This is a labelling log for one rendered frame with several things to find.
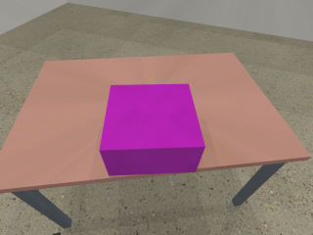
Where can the table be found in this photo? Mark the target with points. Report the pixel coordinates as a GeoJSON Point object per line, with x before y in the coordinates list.
{"type": "Point", "coordinates": [56, 138]}

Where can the carton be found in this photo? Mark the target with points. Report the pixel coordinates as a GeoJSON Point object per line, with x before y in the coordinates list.
{"type": "Point", "coordinates": [151, 129]}

